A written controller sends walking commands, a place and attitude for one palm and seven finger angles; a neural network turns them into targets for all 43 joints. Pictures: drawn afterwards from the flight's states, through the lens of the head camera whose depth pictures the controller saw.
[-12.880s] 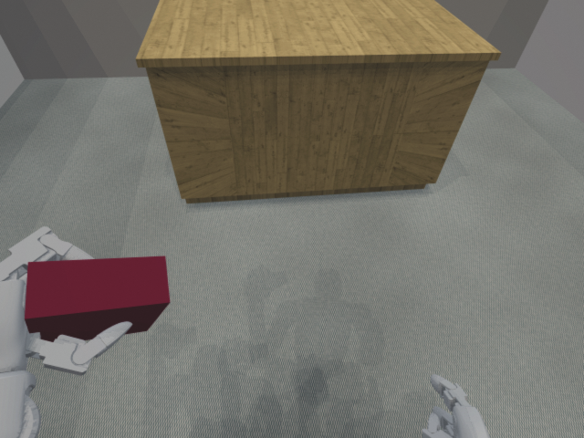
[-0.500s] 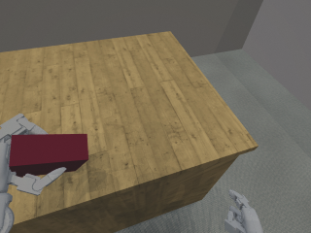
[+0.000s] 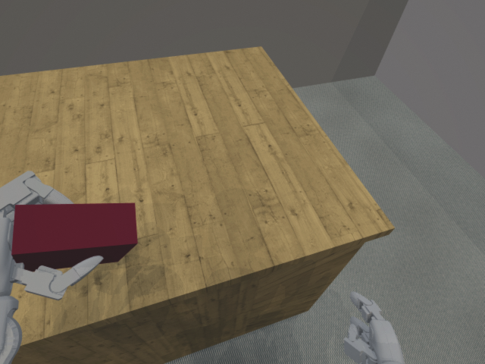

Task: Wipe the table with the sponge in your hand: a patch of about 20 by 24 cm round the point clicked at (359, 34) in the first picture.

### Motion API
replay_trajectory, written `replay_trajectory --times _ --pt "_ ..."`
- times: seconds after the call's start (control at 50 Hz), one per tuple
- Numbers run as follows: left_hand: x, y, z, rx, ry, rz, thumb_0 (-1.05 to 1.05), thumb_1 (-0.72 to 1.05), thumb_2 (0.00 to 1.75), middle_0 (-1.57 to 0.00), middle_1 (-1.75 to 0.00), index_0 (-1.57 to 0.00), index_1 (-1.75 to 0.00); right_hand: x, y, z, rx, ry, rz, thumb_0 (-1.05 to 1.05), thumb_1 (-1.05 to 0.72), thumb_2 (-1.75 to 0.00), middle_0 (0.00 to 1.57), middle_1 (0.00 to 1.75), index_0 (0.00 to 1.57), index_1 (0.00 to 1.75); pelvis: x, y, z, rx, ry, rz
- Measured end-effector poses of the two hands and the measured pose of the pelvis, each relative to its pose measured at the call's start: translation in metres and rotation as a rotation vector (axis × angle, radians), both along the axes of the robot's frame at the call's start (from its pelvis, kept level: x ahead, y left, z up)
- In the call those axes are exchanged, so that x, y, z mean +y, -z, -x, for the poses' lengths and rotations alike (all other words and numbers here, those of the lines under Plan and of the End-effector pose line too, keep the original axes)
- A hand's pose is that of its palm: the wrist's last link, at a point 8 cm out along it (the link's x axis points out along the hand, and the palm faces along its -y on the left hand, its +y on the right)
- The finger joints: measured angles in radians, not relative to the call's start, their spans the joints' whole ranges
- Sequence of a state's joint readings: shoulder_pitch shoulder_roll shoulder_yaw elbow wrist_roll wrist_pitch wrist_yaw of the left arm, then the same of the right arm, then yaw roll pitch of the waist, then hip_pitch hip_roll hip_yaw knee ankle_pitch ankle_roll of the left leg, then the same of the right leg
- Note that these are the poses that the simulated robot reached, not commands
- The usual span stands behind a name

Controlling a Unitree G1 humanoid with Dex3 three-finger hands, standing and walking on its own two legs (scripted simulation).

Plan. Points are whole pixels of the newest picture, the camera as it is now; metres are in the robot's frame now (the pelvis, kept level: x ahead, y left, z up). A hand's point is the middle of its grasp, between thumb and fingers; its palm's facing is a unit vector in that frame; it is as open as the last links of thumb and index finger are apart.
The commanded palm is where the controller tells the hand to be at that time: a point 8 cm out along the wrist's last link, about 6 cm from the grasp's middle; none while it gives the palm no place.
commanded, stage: shuffle to correct the standing spot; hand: left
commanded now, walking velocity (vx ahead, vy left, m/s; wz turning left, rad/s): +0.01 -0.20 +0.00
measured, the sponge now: (93, 237) +0.24 +0.22 +0.13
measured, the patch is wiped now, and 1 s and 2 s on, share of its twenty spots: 0.00 0.00 0.00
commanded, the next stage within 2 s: come to a stop and stand still in 0.14 s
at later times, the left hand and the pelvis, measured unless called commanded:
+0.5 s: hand (100, 238) +0.23 +0.20 +0.15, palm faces +0.32 -0.85 -0.43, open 9.3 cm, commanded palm +0.17 +0.24 +0.17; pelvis +0.01 -0.04 +0.00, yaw +0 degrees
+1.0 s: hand (45, 258) +0.21 +0.26 +0.13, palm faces +0.24 -0.86 -0.45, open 9.3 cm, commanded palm +0.15 +0.30 +0.17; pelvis -0.02 +0.02 -0.01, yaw -1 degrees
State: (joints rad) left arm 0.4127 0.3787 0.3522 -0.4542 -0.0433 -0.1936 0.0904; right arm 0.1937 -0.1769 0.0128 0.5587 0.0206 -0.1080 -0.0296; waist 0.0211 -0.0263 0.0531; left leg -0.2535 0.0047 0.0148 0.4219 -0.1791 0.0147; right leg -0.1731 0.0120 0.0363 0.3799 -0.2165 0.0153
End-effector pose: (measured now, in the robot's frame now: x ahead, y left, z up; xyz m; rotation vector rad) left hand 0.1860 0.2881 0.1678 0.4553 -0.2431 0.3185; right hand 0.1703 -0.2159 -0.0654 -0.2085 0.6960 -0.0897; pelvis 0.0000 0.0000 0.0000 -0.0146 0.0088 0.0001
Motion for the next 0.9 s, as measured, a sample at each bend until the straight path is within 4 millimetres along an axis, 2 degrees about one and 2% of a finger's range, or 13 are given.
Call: replay_trajectory --times 0.12,0.3,0.4,0.48,0.6,0.62,0.68,0.74,0.78,0.86,0.9 --pt "-0.019 0.0 -0.004 0.017 0.024 -0.001 -0.01 -0.42 1.02 -0.8 -1.39 -0.8 -1.38 -0.013 0.002 -0.001 0.006 0.001 -0.014 0.01 -0.9 -0.9 0.2 0.3 0.2 0.3 -0.014 0.001 -0.002 0.007 0.002 0.005" --pt "-0.042 -0.001 -0.008 0.049 0.033 -0.017 -0.01 -0.42 1.02 -0.8 -1.39 -0.8 -1.38 -0.05 0.008 0.001 0.026 0.045 0.007 0.01 -0.9 -0.9 0.2 0.3 0.2 0.3 -0.035 0.004 -0.006 0.011 0.007 0.011" --pt "-0.05 0.003 -0.009 0.074 0.018 -0.004 -0.01 -0.42 1.02 -0.8 -1.39 -0.8 -1.38 -0.067 0.011 0.002 0.031 0.073 0.019 0.01 -0.9 -0.9 0.2 0.3 0.2 0.3 -0.04 0.004 -0.011 0.007 0.001 0.013" --pt "-0.049 0.003 -0.007 0.089 0.005 -0.011 -0.01 -0.42 1.02 -0.8 -1.39 -0.8 -1.38 -0.071 0.014 0.0 0.041 0.085 0.027 0.01 -0.91 -0.9 0.2 0.3 0.2 0.3 -0.038 0.004 -0.014 0.001 -0.005 0.01" --pt "-0.035 0.0 -0.004 0.081 -0.021 -0.022 -0.01 -0.42 1.02 -0.81 -1.38 -0.81 -1.38 -0.058 0.013 -0.006 0.041 0.072 0.026 0.01 -0.91 -0.9 0.2 0.3 0.2 0.3 -0.03 0.003 -0.014 -0.007 -0.004 0.004" --pt "-0.029 -0.007 -0.007 0.072 -0.016 -0.082 -0.01 -0.43 1.02 -0.81 -1.38 -0.81 -1.38 -0.054 0.012 -0.007 0.038 0.052 0.037 0.01 -0.91 -0.9 0.2 0.3 0.2 0.29 -0.029 0.003 -0.012 -0.007 -0.007 0.006" --pt "0.007 -0.036 -0.022 -0.057 -0.062 -0.196 -0.01 -0.43 1.02 -0.81 -1.38 -0.81 -1.38 -0.041 0.015 -0.007 0.067 -0.011 0.042 0.01 -0.91 -0.9 0.2 0.3 0.2 0.29 -0.026 0.004 -0.002 -0.01 -0.006 0.003" --pt "0.028 -0.041 -0.028 -0.117 -0.108 -0.155 -0.01 -0.43 1.02 -0.81 -1.38 -0.81 -1.38 -0.03 0.013 -0.005 0.046 -0.015 0.009 0.01 -0.91 -0.9 0.2 0.3 0.2 0.3 -0.015 0.004 0.006 -0.009 0.025 -0.006" --pt "0.021 -0.028 -0.028 -0.083 -0.072 -0.105 -0.01 -0.42 1.02 -0.8 -1.39 -0.8 -1.39 -0.022 0.01 -0.002 0.008 0.0 -0.02 0.01 -0.91 -0.9 0.2 0.3 0.2 0.3 -0.005 0.005 0.008 -0.01 0.039 -0.011" --pt "-0.012 0.008 -0.014 0.052 0.097 -0.019 -0.01 -0.42 1.03 -0.8 -1.39 -0.8 -1.39 -0.005 0.005 0.008 -0.035 0.024 -0.036 0.01 -0.91 -0.9 0.2 0.3 0.2 0.3 0.013 0.006 0.009 -0.02 0.043 -0.007" --pt "-0.016 0.021 -0.004 0.103 0.153 0.002 -0.01 -0.42 1.03 -0.8 -1.39 -0.8 -1.39 0.004 0.003 0.014 -0.029 0.031 -0.025 0.01 -0.9 -0.9 0.2 0.3 0.2 0.3 0.018 0.006 0.01 -0.023 0.037 -0.004"
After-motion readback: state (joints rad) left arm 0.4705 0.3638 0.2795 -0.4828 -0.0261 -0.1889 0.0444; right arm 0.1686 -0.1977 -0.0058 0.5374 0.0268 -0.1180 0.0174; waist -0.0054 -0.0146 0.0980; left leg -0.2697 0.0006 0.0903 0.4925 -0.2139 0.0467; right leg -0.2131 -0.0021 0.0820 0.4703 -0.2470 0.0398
